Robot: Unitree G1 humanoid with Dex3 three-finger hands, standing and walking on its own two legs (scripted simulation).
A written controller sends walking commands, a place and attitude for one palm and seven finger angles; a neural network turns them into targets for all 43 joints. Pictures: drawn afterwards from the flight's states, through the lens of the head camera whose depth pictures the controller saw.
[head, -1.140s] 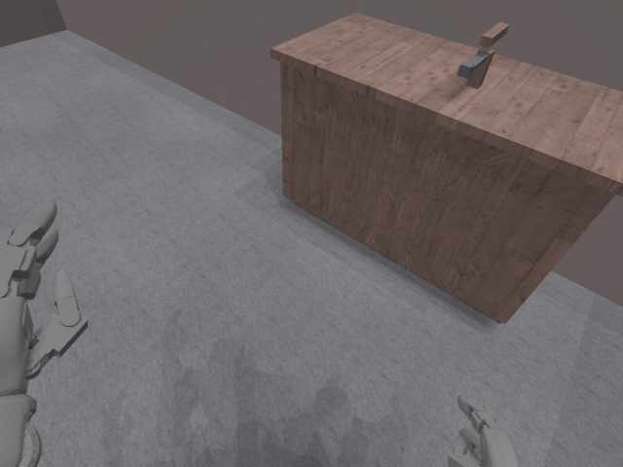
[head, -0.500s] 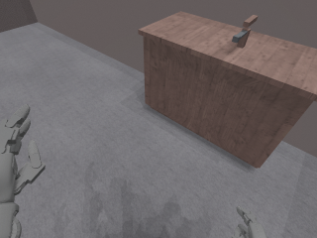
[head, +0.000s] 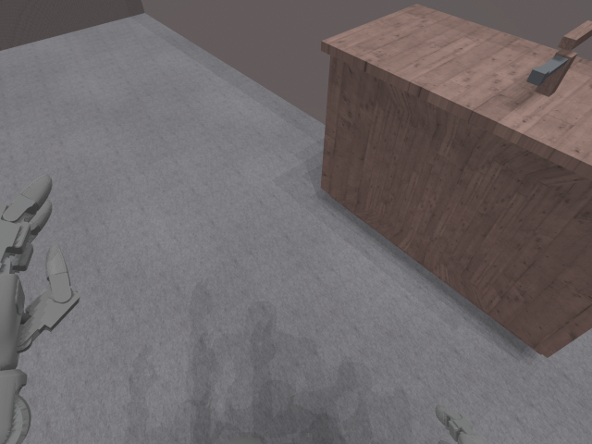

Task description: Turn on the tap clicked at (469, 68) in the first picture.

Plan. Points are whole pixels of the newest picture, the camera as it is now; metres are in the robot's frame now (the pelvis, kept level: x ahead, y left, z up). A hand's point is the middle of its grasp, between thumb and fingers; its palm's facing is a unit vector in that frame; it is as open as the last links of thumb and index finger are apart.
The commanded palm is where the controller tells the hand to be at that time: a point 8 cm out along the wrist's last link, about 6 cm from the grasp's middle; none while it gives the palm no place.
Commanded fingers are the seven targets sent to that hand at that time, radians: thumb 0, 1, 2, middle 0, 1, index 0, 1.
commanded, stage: walk to a spot facing it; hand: left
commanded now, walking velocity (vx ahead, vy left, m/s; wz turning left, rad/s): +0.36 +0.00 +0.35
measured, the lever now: (537, 76) +0.84 -0.50 +0.09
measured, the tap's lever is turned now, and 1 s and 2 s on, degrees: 0 0 0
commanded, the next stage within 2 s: turn to face it in 0.46 s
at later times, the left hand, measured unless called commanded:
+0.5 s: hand (92, 191) +0.34 +0.25 +0.19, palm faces +0.47 -0.74 -0.48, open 7.4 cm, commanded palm +0.29 +0.29 +0.19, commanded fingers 0.00 0.90 0.90 -0.20 -0.30 -0.20 -0.30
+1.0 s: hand (149, 117) +0.49 +0.23 +0.19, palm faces +0.38 -0.82 -0.42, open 7.4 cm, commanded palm +0.43 +0.27 +0.19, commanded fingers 0.00 0.90 0.90 -0.20 -0.30 -0.20 -0.30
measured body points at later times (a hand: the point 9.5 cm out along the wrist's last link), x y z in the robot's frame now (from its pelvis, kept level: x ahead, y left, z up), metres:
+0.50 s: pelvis +0.16 -0.01 +0.00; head +0.18 -0.01 +0.45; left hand +0.31 +0.29 +0.22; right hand +0.35 -0.17 -0.09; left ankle +0.13 +0.14 -0.72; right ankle +0.23 -0.12 -0.72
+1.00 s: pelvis +0.26 +0.00 +0.01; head +0.29 +0.00 +0.46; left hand +0.46 +0.27 +0.21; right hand +0.46 -0.21 -0.06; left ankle +0.26 +0.13 -0.72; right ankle +0.27 -0.11 -0.69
